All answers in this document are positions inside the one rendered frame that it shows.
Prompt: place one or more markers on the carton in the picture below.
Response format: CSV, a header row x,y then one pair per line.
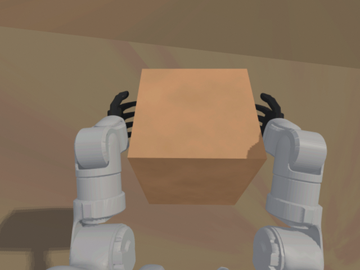
x,y
196,138

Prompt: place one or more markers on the right robot upper arm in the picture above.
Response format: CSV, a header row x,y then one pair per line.
x,y
282,248

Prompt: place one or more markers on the robot right hand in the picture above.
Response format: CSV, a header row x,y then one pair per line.
x,y
269,114

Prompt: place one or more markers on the robot left hand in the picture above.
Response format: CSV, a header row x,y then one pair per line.
x,y
117,109

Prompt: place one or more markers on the left robot upper arm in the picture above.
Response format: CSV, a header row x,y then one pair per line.
x,y
102,247

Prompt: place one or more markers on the left robot forearm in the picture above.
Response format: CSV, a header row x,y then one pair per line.
x,y
97,168

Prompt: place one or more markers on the right robot forearm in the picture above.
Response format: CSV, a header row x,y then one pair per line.
x,y
299,158

